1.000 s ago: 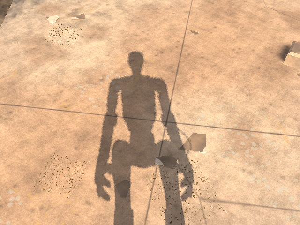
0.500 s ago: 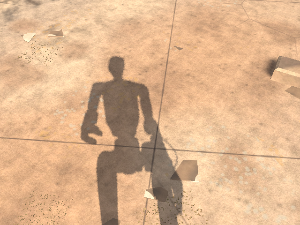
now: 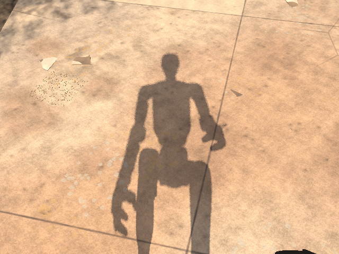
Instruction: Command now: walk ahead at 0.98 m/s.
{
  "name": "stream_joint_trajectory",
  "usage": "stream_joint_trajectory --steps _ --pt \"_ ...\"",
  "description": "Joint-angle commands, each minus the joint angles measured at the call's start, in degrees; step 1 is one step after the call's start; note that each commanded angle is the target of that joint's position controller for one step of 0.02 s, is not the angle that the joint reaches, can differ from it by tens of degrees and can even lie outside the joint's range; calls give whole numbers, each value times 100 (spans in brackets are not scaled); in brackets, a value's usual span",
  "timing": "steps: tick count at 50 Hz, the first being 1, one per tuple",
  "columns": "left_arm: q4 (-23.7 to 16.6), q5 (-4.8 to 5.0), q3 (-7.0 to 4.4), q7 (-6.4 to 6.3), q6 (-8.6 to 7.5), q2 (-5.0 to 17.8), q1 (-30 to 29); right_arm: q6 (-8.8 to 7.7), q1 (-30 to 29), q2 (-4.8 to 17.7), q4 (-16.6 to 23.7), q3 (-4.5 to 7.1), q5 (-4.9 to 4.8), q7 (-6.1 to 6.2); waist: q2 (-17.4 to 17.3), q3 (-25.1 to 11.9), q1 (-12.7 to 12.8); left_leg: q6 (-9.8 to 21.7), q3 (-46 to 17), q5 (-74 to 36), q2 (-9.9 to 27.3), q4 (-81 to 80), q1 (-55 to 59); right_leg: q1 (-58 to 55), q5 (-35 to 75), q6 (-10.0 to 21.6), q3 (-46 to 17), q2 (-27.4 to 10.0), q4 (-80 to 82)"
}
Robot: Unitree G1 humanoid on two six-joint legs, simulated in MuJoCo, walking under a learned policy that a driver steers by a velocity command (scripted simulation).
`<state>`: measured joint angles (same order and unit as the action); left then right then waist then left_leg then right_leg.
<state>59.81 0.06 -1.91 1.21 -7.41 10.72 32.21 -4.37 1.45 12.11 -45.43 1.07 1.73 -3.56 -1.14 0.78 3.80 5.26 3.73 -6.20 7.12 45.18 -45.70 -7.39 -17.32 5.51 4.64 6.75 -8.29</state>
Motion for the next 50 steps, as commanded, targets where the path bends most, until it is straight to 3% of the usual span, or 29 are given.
stream_joint_trajectory --steps 1,4,6,7,8,9,10,11,12,14,16,18,19,23,25,27,29,30,31,32,33,34,35,37,39,40,44,47,50 --pt "-310 37 -61 -77 -153 798 -69 -56 -717 181 439 -56 -84 -11 222 900 -181 142 452 -600 -430 -1049 1306 1140 4116 261 -386 -1432 934" --pt "-259 -106 -95 -194 -44 1170 0 -58 -356 528 389 48 -61 106 673 219 -492 334 617 365 -1059 -1362 1876 -260 7332 118 -238 -1678 -357" --pt "-247 -262 -176 -302 135 1422 -234 -49 1435 937 -115 238 -75 262 920 -734 -1351 526 391 1129 -1236 -1475 3555 -271 7790 132 -207 -1821 -2671" --pt "-324 -275 -190 -302 175 1385 -518 -27 2522 1179 -429 366 6 365 820 -1168 -1868 678 57 1556 -852 -1539 4897 636 6631 178 -124 -1636 -4321" --pt "-548 -184 -43 -193 126 633 -383 -5 3073 1642 -518 509 170 447 -311 -1704 -1627 1004 -1813 3180 626 -1351 6422 2577 2621 181 -126 -921 -6650" --pt "-686 155 2 -79 8 386 132 -8 2803 1588 -533 540 168 319 -1448 -2252 -1027 1631 -5030 4080 1564 -2577 7299 4413 -826 113 -901 -113 -8095" --pt "-857 100 -56 -149 -14 794 -676 -41 2231 1187 -530 501 67 243 -536 -1288 -982 1350 -4420 4069 1199 -2993 6595 5006 -157 298 -1063 -648 -7903" --pt "-993 64 -59 -133 -29 812 -1182 -102 1953 814 -573 418 28 212 21 -619 -873 1225 -3557 3408 1058 -3143 5648 4974 260 308 -983 -849 -7545" --pt "-1019 -10 -29 -102 2 672 -1346 -148 1783 554 -635 356 72 202 440 -227 -631 1055 -2984 2910 831 -3300 4853 4737 353 294 -1000 -1043 -7185" --pt "-1083 -221 45 40 186 364 -1222 -229 1815 325 -820 241 19 262 198 73 -189 806 -2237 2706 450 -3590 3799 4308 358 136 -1003 -1282 -6710" --pt "-1277 -288 83 132 292 296 -1619 -332 2008 414 -961 234 -112 272 58 467 -110 763 -1791 2400 281 -3915 3410 4639 452 -50 -827 -1495 -6330" --pt "-1619 -291 116 175 305 415 -2426 -389 2173 563 -963 240 -132 239 71 776 -232 722 -1243 1555 30 -4220 3188 4939 1092 -161 -471 -1568 -5511" --pt "-1739 -276 130 183 290 467 -2814 -410 2336 494 -994 212 -158 208 150 899 -335 613 -871 669 -210 -4231 3164 4903 1481 -170 -234 -1497 -4999" --pt "-2023 -121 247 261 218 414 -3660 -497 2743 798 -1079 231 -253 233 41 895 -593 393 -484 -1078 -138 -4714 3411 3682 2990 -18 258 -1105 -2905" --pt "-2083 -125 219 208 217 591 -3769 -467 2865 977 -1141 235 -217 279 -120 766 -577 326 -300 -2470 19 -4461 4462 3676 2907 132 325 -891 -2411" --pt "-2013 -175 117 122 218 854 -3411 -374 2897 1214 -1162 261 -110 360 -470 221 -321 233 -221 -4506 212 -3513 5329 3233 2131 257 425 -456 -2323" --pt "-1505 -163 -87 -43 231 1261 -1586 -197 2676 1419 -1168 310 30 478 -659 -769 604 196 -274 -4942 347 -1164 5201 1409 1323 432 97 -297 -2299" --pt "-1196 -227 -220 -157 253 1521 -465 -160 2446 1321 -1090 298 64 493 -557 -1235 1116 212 -279 -3628 138 510 4236 82 736 513 -376 -795 -2367" --pt "-1136 -411 -348 -234 244 2020 -35 -189 2785 431 -864 124 -19 401 846 -1877 711 234 -280 959 -584 2831 2470 -1321 -728 620 -2284 -2407 -2350" --pt "-1170 -421 -382 -103 244 1948 -345 -257 3480 345 -774 99 -433 361 1794 -2617 148 233 -921 3219 -1123 4188 1022 -2029 -1676 1063 -5235 -3306 -1011" --pt "-1221 -323 -334 -41 217 1413 -1025 -230 2647 782 -699 170 -346 439 719 -1533 92 339 -954 2381 -590 4008 597 -1087 -2010 781 -4353 -2873 -682" --pt "-1192 -286 -249 -16 143 1008 -1336 -214 2136 787 -616 177 -300 401 140 -722 44 310 -890 1919 -408 3624 673 -20 -1332 645 -3367 -2722 -523" --pt "-1117 -316 -222 -6 94 860 -1474 -159 2005 637 -621 158 -237 351 -131 -318 -146 297 -906 1799 -213 3338 895 692 -619 467 -2694 -2515 -352" --pt "-859 -222 -126 -36 21 578 -1314 48 2061 354 -542 131 -56 210 214 41 -459 212 -891 1707 18 3084 1217 1531 132 155 -1613 -2190 -132" --pt "-713 -64 -124 -24 -57 563 -1222 204 1750 234 -341 128 -57 127 334 259 -582 143 -776 1527 139 2975 827 1606 798 -162 -808 -2001 14" --pt "-693 -45 -128 -10 -90 599 -1174 245 1446 215 -182 115 -59 94 393 383 -561 102 -639 1324 162 2829 667 1708 1315 -303 -438 -1948 93" --pt "-614 -102 -83 -3 -164 621 -936 238 475 201 229 38 -151 16 430 690 -464 188 159 155 -191 1530 608 1668 3760 -629 878 -1405 140" --pt "-576 -56 -58 -169 -123 833 -714 176 -65 297 439 -10 -109 -51 347 793 -438 371 783 -167 -587 65 1025 1137 5443 -770 1272 -1419 24" --pt "-722 -57 -163 -443 2 1381 -780 214 587 690 276 90 -80 -64 746 154 -958 579 1047 112 -1137 -413 2186 452 8049 -809 1312 -1822 -1239"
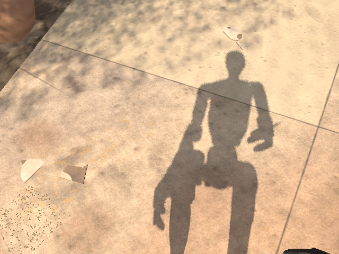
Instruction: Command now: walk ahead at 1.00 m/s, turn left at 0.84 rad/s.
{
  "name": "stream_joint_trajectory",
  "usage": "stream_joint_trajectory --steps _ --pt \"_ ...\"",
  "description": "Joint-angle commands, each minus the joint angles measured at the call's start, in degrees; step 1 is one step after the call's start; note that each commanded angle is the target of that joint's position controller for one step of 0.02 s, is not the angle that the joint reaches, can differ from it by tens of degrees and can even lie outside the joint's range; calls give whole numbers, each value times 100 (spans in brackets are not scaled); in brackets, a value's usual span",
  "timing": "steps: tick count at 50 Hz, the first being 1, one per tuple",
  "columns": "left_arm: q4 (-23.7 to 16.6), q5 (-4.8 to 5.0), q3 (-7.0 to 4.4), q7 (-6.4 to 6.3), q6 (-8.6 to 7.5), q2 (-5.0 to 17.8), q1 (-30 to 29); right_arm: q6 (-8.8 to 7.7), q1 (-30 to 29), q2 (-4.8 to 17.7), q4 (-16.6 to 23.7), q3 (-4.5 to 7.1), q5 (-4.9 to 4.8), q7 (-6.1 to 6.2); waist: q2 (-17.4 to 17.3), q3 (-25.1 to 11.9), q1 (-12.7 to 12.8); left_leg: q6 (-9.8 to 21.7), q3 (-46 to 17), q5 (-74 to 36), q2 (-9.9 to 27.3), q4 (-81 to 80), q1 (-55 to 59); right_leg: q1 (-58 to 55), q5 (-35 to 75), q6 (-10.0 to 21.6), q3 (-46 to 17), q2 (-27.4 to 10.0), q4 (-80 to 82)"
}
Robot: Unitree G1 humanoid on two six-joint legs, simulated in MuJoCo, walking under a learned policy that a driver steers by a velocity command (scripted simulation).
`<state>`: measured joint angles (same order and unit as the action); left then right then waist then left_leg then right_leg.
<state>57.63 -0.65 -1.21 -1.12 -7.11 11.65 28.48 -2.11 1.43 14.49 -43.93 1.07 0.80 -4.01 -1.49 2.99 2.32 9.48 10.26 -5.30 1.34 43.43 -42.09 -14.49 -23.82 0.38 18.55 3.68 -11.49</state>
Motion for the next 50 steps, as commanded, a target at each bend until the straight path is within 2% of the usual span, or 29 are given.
stream_joint_trajectory --steps 1,2,3,4,5,6,7,10,12,16,20,22,24,25,26,27,28,29,30,32,36,40,42,44,46,47,48,49,50 --pt "-604 -20 -289 -264 61 1449 -642 13 1389 690 -80 192 19 13 869 -453 -1254 269 323 336 -719 -222 2647 1220 9159 -257 -159 -1640 -1902" --pt "-755 -77 -347 -270 155 1576 -1040 41 2601 962 -426 340 27 80 901 -934 -1830 474 29 725 -743 -214 3813 1628 9100 -168 -319 -1748 -3352" --pt "-878 -105 -415 -210 260 1637 -1470 44 3652 1199 -743 527 -39 200 479 -1199 -2343 839 -577 1022 -518 -751 4914 2448 7111 -74 -360 -1436 -5758" --pt "-1021 -146 -251 -46 206 877 -1776 80 3067 1241 -817 599 -146 314 -924 -543 -1779 888 -1499 909 -80 -934 5232 4243 430 77 -590 -202 -7915" --pt "-1479 -113 -35 -15 88 253 -684 44 2458 1626 -585 577 72 277 -939 -1146 -499 1515 -3625 -155 923 -889 5927 5531 -494 136 -1640 -291 -8779" --pt "-1565 -12 4 50 -31 470 -750 66 2505 1399 -516 595 147 356 -634 -1664 -782 1928 -5133 2691 1605 -2588 6277 6297 -174 211 -2150 -338 -8661" --pt "-1462 12 -47 65 -46 814 -1007 26 2314 878 -536 494 173 416 370 -524 -624 1557 -4904 3590 1656 -3234 5154 6504 283 248 -2103 -682 -8172" --pt "-1275 -114 1 186 302 584 -1071 -333 1920 478 -599 294 97 451 1022 260 -36 799 -3274 2731 1151 -3491 2698 5286 780 190 -2426 -1186 -7161" --pt "-1357 -67 6 305 476 508 -1380 -549 1892 572 -700 290 72 412 814 558 42 305 -2307 2076 764 -3739 2152 5171 1140 142 -2450 -1284 -6292" --pt "-1607 34 37 383 416 424 -2317 -698 2318 480 -801 247 -39 292 238 516 -401 -514 -580 -1271 96 -3737 2989 5213 2790 443 -1673 -962 -4254" --pt "-1695 53 88 458 310 402 -2812 -718 2607 630 -874 182 -26 437 -157 197 -550 -879 -15 -4009 313 -3644 4333 4702 3642 784 -803 -383 -2668" --pt "-1555 0 4 462 336 675 -2409 -638 2465 905 -833 221 14 630 -554 -190 -191 -1019 174 -5626 612 -2924 5010 4253 3306 873 -647 -18 -2441" --pt "-1099 -5 -204 410 402 1165 -808 -442 1995 1182 -660 313 120 766 -732 -902 718 -1041 177 -6499 835 -933 4926 2765 2505 1038 -722 362 -2546" --pt "-716 -4 -363 349 439 1418 561 -347 1439 1333 -487 378 175 779 -672 -1290 1451 -975 70 -6089 885 897 4244 1580 2124 1326 -1190 186 -2400" --pt "-528 64 -511 267 480 1582 1168 -316 986 1256 -411 404 168 688 29 -1192 1801 -862 152 -2177 76 3486 3114 797 1820 1633 -1771 -179 -2019" --pt "-474 10 -554 233 554 1773 633 -496 940 158 72 116 238 547 1636 -863 755 -988 -457 3397 -730 5498 200 -326 2922 2081 -3412 -847 -2727" --pt "-688 -68 -570 210 567 1884 220 -623 1374 104 563 -30 22 458 1505 -1882 356 -974 -1578 3403 -570 5781 -1018 -1135 872 2989 -5885 -1746 -1275" --pt "-880 -91 -534 168 570 1441 -108 -735 1080 437 546 -54 117 416 290 -1246 361 -820 -1750 2751 -210 5040 -1139 -336 -415 2689 -6319 -1834 -240" --pt "-854 -72 -467 164 569 1160 -354 -739 960 578 521 -15 153 382 -442 -479 30 -805 -1644 2389 40 4370 -810 856 -428 2313 -5808 -1630 21" --pt "-917 -7 -414 117 414 1125 -565 -508 957 521 591 -78 377 363 -607 36 -404 -1031 -1596 2424 338 3613 -165 2360 400 2108 -5121 -1158 118" --pt "-1010 54 -433 142 181 1293 -528 -245 -12 459 1120 -206 305 264 -84 480 -302 -1327 -1045 1516 533 1307 802 3978 1815 1861 -4020 -407 489" --pt "-915 187 -498 208 167 1323 40 -294 -669 240 1306 -303 142 219 347 109 339 -1089 -728 -323 157 -632 1435 2959 3705 1343 -3626 -314 299" --pt "-850 140 -488 185 153 1286 189 -327 -864 297 1368 -280 145 242 445 34 488 -907 -724 -415 57 -1192 1431 2100 4384 1222 -3590 -510 124" --pt "-843 78 -515 121 127 1479 114 -361 -503 573 1289 -148 170 312 589 -348 269 -716 -714 71 -227 -1550 1932 1321 5917 1023 -3572 -690 -631" --pt "-886 -84 -583 94 125 1840 -233 -387 1180 1053 801 98 65 443 742 -1278 -659 -451 -666 873 -356 -1557 3352 1039 6882 823 -3272 -767 -2539" --pt "-994 -172 -537 80 117 1647 -617 -359 2467 1312 462 233 100 557 709 -1750 -1325 -282 -1033 1530 116 -1144 4720 1992 6022 771 -3069 -605 -4104" --pt "-1251 74 -340 117 94 804 17 -361 2972 1879 365 422 350 567 -975 -2627 -920 557 -3903 2936 1724 -1282 6426 3896 2557 457 -2554 146 -6690" --pt "-1257 73 -238 181 40 829 74 -293 2853 1754 220 473 192 422 -1670 -2739 -859 1001 -6257 3500 1964 -2459 6769 5221 -128 421 -2616 573 -7399" --pt "-1394 -33 -216 147 52 944 -664 -288 2202 1295 275 416 120 359 -924 -1518 -705 951 -5616 3712 1676 -2609 6090 6015 332 519 -2588 -61 -7365"
Over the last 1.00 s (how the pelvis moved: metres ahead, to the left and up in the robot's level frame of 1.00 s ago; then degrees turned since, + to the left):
0.97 -0.01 -0.02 15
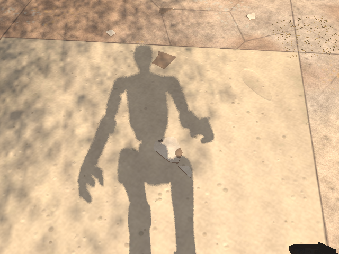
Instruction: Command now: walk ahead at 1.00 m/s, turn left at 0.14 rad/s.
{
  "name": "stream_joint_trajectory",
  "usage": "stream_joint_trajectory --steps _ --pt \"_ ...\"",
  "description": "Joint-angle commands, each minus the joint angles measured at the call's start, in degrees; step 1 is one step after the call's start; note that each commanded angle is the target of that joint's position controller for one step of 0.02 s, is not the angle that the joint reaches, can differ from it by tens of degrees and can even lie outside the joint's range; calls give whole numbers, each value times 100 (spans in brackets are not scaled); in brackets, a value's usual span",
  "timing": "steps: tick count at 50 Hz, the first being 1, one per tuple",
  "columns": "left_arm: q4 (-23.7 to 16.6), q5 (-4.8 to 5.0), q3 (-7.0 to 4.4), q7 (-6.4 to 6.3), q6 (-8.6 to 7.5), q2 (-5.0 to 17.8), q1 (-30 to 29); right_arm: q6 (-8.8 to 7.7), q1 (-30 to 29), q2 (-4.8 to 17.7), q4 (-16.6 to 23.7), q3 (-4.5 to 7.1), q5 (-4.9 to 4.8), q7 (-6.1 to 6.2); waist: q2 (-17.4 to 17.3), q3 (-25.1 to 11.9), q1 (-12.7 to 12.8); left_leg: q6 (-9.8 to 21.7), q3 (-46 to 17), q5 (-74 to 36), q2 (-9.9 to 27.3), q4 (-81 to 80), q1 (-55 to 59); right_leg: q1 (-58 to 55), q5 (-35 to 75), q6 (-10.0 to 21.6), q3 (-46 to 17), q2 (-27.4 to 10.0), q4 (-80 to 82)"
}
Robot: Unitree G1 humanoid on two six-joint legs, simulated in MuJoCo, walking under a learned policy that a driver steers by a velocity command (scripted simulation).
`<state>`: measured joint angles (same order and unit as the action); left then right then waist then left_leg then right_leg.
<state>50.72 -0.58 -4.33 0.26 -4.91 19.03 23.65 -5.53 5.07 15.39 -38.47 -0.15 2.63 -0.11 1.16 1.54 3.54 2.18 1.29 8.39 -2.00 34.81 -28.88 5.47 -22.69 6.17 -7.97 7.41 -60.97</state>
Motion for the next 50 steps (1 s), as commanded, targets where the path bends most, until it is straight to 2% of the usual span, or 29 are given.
stream_joint_trajectory --steps 1,2,4,8,11,13,15,16,17,18,19,20,22,23,25,29,31,32,33,35,36,37,38,39,40,41,44,47,50 --pt "-859 -162 131 33 -188 293 -793 47 1675 863 -307 490 -135 -79 -374 -897 -848 1559 -3970 1811 1781 -1792 3982 3960 541 -98 108 -686 -1994" --pt "-1032 -257 154 55 -186 266 -1210 48 1768 679 -439 449 -130 -85 -78 -513 -773 1429 -3468 1231 1507 -1870 3319 3829 554 -149 171 -817 -1580" --pt "-1341 -409 257 119 -77 47 -1358 23 2001 508 -738 387 -163 -34 -317 -121 -401 1419 -3072 710 1158 -2087 2439 3655 254 -372 217 -985 -1006" --pt "-1905 -300 449 254 -19 13 -2107 -32 1718 799 -655 499 -197 19 -481 341 -172 1354 -2359 348 765 -2784 834 2788 978 -701 527 -1189 1181" --pt "-1928 -122 493 303 -18 29 -2354 -55 1716 1167 -574 657 -292 -95 -530 224 -308 1101 -2103 -418 630 -3104 126 945 2372 -760 856 -831 2296" --pt "-1929 -132 428 197 -21 217 -2414 -42 1978 1197 -624 691 -337 -131 -451 149 -424 915 -2168 -1048 707 -2661 932 924 2430 -722 770 -818 2766" --pt "-1735 -181 284 56 -58 463 -1781 5 2194 1298 -715 716 -316 -117 -224 -414 -148 673 -1966 -2516 539 -1143 1568 157 1717 -591 869 -565 3146" --pt "-1555 -233 188 -33 -89 610 -1010 6 2150 1336 -709 728 -325 -131 -114 -920 253 544 -1769 -2569 286 168 1202 -884 1449 -509 792 -746 3039" --pt "-1491 -347 31 -167 -109 1030 91 -41 1995 979 -557 627 -344 -131 258 -1643 767 440 -1447 -1383 14 1997 367 -2082 -232 -296 -413 -1937 3218" --pt "-1462 -508 -80 -196 -52 1461 339 -23 2407 190 -304 432 -540 -79 1578 -2408 436 347 -894 2039 -444 3800 -1048 -3071 -2120 166 -3266 -3572 4181" --pt "-1421 -345 -106 -186 12 1221 -3 70 2184 509 -255 418 -395 -34 1440 -1966 247 443 -701 1572 17 4464 -1771 -2554 -2658 353 -4039 -3504 4583" --pt "-1451 -280 8 -161 5 647 -419 145 1641 654 -274 447 -270 -47 741 -1074 231 447 -583 1090 313 4424 -1998 -1843 -2058 276 -2993 -3187 4537" --pt "-1238 -275 99 -109 -36 256 -522 255 1107 533 -241 440 -146 -181 195 -281 80 371 -540 834 595 4066 -1772 -802 53 84 -1316 -2635 4661" --pt "-1096 -233 115 -109 -85 216 -448 341 1126 400 -152 419 -112 -246 535 -155 -101 317 -537 866 681 3995 -1733 -565 599 61 -881 -2593 4707" --pt "-819 -93 155 -37 -196 7 -243 473 699 199 88 349 -74 -316 526 61 -226 298 -519 866 813 3883 -1949 -405 1664 -16 -203 -2468 4874" --pt "-736 -38 139 -10 -318 161 -909 358 129 90 546 191 -21 -433 422 403 -699 220 -196 -243 561 1541 -1011 467 4441 -168 1363 -1936 5067" --pt "-626 40 104 2 -355 370 -755 279 218 90 373 166 -22 -548 307 230 -655 226 459 -1352 15 423 686 1022 4862 -233 1770 -1692 5003" --pt "-812 283 -112 -137 -327 1091 -945 162 428 268 334 285 -464 -455 424 -195 -790 207 243 -1269 -105 588 1060 612 5871 -142 1591 -1875 4616" --pt "-769 362 -148 -196 -297 1256 -963 130 621 444 333 311 -427 -414 419 -422 -1026 326 74 -1083 -145 335 1370 360 6521 -145 1486 -2022 4210" --pt "-620 374 -79 -197 -168 1106 -806 166 1528 842 58 501 -206 -246 157 -864 -1615 636 -199 -2178 -9 -717 2801 374 6117 -342 1440 -1834 2443" --pt "-664 227 64 -173 -125 629 -459 204 1788 1325 -62 568 -84 -127 -714 -1315 -1468 848 -1024 -4743 986 -355 4064 1270 1962 -621 1396 -1156 222" --pt "-480 149 289 -61 -143 -14 866 152 1574 1445 226 419 222 -52 -1939 -2673 -789 1842 -2936 -8281 2789 495 5566 2522 -1870 -771 171 -385 -2229" --pt "-291 273 137 -8 -164 648 1008 197 1642 1242 323 430 105 -116 -1130 -3503 -1080 2165 -2899 -8045 2927 274 5461 2539 -1869 -775 -828 -447 -2611" --pt "-476 434 71 -19 -107 795 526 205 1355 1228 247 477 -44 -176 -767 -2879 -937 2091 -2551 -5982 2707 -215 4722 2987 -1393 -847 -503 -688 -2319" --pt "-581 365 77 -107 -13 690 -18 151 900 1003 154 426 -226 -184 -142 -1911 -703 1727 -2147 -4765 2310 -644 3680 3156 -937 -940 -89 -1041 -1691" --pt "-531 312 53 -176 136 599 -77 121 548 699 141 335 -265 -166 -168 -1326 -448 1578 -1787 -4192 2122 -943 2877 3088 -690 -1032 85 -1214 -1520" --pt "-537 246 -28 -245 507 355 212 87 40 633 113 366 -92 -138 -509 -836 5 1431 -779 -3710 1959 -1660 1228 2304 -252 -1182 370 -1340 -1420" --pt "-853 249 -44 -256 578 168 -302 61 -3 640 -12 431 -106 16 -579 -816 -76 1323 -332 -1308 1974 -2267 1287 2797 644 -1099 377 -1662 -888" --pt "-1123 250 -129 -129 546 287 -894 50 198 753 -182 521 -203 156 -650 -674 -265 1166 -436 987 2074 -2754 1939 3559 1340 -920 361 -1795 -435"
Over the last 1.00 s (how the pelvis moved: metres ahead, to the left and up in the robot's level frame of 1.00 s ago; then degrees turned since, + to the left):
0.97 -0.06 0.00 -21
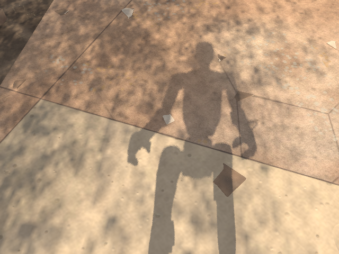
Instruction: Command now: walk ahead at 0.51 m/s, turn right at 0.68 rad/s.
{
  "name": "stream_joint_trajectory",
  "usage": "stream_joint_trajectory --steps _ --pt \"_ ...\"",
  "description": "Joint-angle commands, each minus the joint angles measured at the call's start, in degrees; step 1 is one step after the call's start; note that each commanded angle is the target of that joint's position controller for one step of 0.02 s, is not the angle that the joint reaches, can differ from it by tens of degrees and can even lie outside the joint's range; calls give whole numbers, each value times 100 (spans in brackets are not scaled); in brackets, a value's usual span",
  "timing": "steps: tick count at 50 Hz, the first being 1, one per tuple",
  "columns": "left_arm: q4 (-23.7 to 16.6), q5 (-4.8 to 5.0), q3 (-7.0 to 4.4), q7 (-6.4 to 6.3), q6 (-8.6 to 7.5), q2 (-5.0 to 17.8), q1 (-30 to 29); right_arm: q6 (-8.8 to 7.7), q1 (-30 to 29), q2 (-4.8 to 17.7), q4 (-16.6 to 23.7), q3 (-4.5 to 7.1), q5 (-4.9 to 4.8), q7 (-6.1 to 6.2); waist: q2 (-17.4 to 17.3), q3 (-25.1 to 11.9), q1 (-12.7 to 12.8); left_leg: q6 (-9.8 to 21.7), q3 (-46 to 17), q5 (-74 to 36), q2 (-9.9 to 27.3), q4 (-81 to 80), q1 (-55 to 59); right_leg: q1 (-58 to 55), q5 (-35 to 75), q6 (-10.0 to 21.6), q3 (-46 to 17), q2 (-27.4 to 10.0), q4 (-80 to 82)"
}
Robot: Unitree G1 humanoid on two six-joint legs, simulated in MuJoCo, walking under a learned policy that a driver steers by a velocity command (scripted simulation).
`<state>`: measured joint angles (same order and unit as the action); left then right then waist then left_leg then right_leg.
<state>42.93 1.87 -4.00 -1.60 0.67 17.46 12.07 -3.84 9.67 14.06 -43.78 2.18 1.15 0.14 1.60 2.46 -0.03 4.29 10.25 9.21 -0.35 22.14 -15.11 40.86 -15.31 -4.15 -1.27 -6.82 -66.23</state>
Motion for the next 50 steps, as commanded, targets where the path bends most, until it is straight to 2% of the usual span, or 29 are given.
stream_joint_trajectory --steps 1,3,4,6,8,13,15,16,17,18,19,21,24,26,28,31,34,36,37,38,39,40,41,42,43,44,46,48,50 --pt "-389 15 -183 96 -33 454 119 -127 -198 938 305 320 -58 148 -608 -687 49 895 -1299 1079 1954 -1549 827 241 715 162 -304 -368 261" --pt "-450 21 -203 162 -66 416 -116 -125 -58 1019 221 379 -74 149 -499 -516 -27 776 -1142 1225 2029 -1609 1314 605 839 240 -251 -354 557" --pt "-470 -570 -93 390 94 177 -255 -124 479 912 43 320 64 31 -172 -266 -96 583 -701 1271 1954 -1599 1221 471 916 364 170 -186 848" --pt "-626 -456 -81 621 170 140 -639 -148 591 1011 15 389 100 -34 -658 -74 -233 335 -350 1545 1889 -1639 1247 313 1065 540 364 -162 1384" --pt "-750 -372 -95 727 170 242 -901 -135 602 1141 23 437 122 -16 -764 95 -250 208 -200 1842 2023 -1725 1396 204 919 659 480 -153 1754" --pt "-900 -362 -83 729 156 381 -1261 39 862 1327 -83 504 142 -26 -715 453 -304 81 314 1372 2188 -1382 2075 -56 -211 1111 940 56 2362" --pt "-624 -331 -135 594 102 471 -345 113 721 1473 -76 517 79 -64 -663 62 199 29 784 -1642 2024 22 1827 -1444 -761 1403 1301 668 2637" --pt "-163 -328 -231 483 -6 533 1010 152 557 1447 -52 477 -2 -95 -234 -543 928 -21 1105 -3140 1742 1814 1121 -3199 -383 1562 1368 1156 3062" --pt "225 -429 -431 378 -83 1229 2209 117 462 955 176 285 20 -118 1047 -984 1393 -279 1140 -1789 1234 4032 -835 -4993 -1861 1819 -452 316 4000" --pt "178 -340 -514 308 -121 1847 2017 -18 209 445 646 161 115 -170 2507 -1210 934 -518 -55 2137 174 5619 -3121 -5992 -3039 2178 -3549 -798 5342" --pt "-65 -400 -445 256 -155 1564 1671 -51 -467 838 750 171 115 -132 1123 -858 1110 -416 -763 1789 403 6118 -3867 -5859 -1952 1964 -3483 -1124 5566" --pt "11 -490 -259 198 -250 979 1338 -86 -23 817 373 133 -73 -141 -89 -412 589 -161 -1027 805 845 5657 -3423 -4894 -382 1583 -2018 -952 5075" --pt "18 -372 -42 218 -513 519 771 191 674 700 -43 139 -42 -288 121 -31 48 -185 -1470 189 777 5121 -2560 -3740 598 958 -667 -556 5474" --pt "104 -349 -22 245 -620 473 745 310 507 662 -131 155 -111 -354 2 271 17 -158 -1341 -257 557 4808 -2733 -3631 1339 626 197 -217 5796" --pt "213 -349 6 275 -706 428 960 284 108 498 16 89 -147 -383 216 513 50 -97 -1119 -763 452 4146 -2835 -3640 2656 523 736 -180 5970" --pt "348 -329 101 197 -751 255 1065 211 -451 415 164 -3 -91 -418 86 660 92 100 -451 -1269 310 3057 -2815 -3977 3828 473 1372 -72 6200" --pt "435 -298 93 37 -785 549 981 224 -412 403 230 -74 -102 -441 242 351 -157 379 151 -1492 -104 2022 -1759 -4431 6725 350 1688 -226 5919" --pt "379 -360 -25 -116 -660 935 725 303 570 736 -25 30 -143 -364 598 -311 -747 534 258 -1025 -474 2033 -837 -5000 8659 277 1677 -425 4777" --pt "286 -411 -94 -159 -546 1098 435 340 1486 1003 -267 146 -151 -316 669 -713 -1241 653 195 -624 -627 2140 -3 -4933 9108 304 1636 -507 3639" --pt "149 -452 -137 -169 -441 1170 11 370 2695 1284 -631 303 -127 -259 577 -1069 -1823 882 -103 -164 -610 2020 1069 -4453 8777 401 1484 -537 2015" --pt "97 -378 -155 -103 -377 1121 -461 377 3574 1469 -855 475 -156 -181 90 -1071 -2383 1316 -740 -125 -328 1232 2041 -3495 6392 476 1586 49 -652" --pt "-141 -486 164 93 -498 -25 -906 436 2853 1270 -981 442 -220 -134 -1560 -39 -1571 1348 -1643 -408 -68 1420 2081 -1184 -617 577 1154 1320 -2731" --pt "-782 -324 302 176 -631 -353 -51 422 1945 1660 -614 461 -64 -127 -1990 -832 -388 2545 -4777 198 832 541 2990 653 -1297 306 -156 1444 -3676" --pt "-816 -424 368 204 -808 -11 -32 389 1693 1479 -389 482 -17 -94 -1039 -987 -465 2540 -6057 2076 1384 -829 2909 935 -1004 470 -661 1094 -3166" --pt "-730 -427 311 224 -882 343 -194 348 1596 1053 -410 405 30 -51 82 -304 -255 2182 -5848 2670 1330 -1237 1952 743 -535 503 -691 749 -2400" --pt "-738 -509 313 201 -843 381 -388 277 1425 951 -444 362 25 -43 522 87 -13 1909 -5316 2237 1113 -1256 1106 408 -422 437 -625 513 -1765" --pt "-732 -660 393 190 -563 312 -387 74 1301 983 -408 309 -43 10 577 389 256 1702 -4382 1423 621 -1313 -69 -194 -365 209 -507 219 -963" --pt "-935 -631 460 224 -422 262 -826 -80 1310 1089 -352 325 -93 -22 405 545 180 1598 -3669 697 210 -1506 -826 -640 -4 28 -186 42 168" --pt "-1210 -507 530 273 -425 150 -1514 -115 1433 1094 -344 362 -117 -42 146 600 -135 1380 -3242 -189 -71 -1518 -942 -928 950 -46 31 58 1416"
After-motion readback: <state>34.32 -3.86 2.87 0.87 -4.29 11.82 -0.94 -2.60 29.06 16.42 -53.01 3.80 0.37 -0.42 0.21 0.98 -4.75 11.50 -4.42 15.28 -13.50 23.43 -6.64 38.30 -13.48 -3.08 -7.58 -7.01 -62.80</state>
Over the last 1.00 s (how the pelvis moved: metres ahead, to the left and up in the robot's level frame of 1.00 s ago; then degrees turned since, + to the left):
0.75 0.16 0.03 18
